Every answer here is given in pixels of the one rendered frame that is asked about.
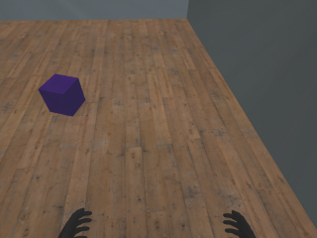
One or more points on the right robot hand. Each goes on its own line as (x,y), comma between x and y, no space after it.
(244,229)

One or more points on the left robot hand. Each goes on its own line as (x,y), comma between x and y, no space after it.
(69,230)

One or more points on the carton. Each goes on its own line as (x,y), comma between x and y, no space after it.
(62,94)

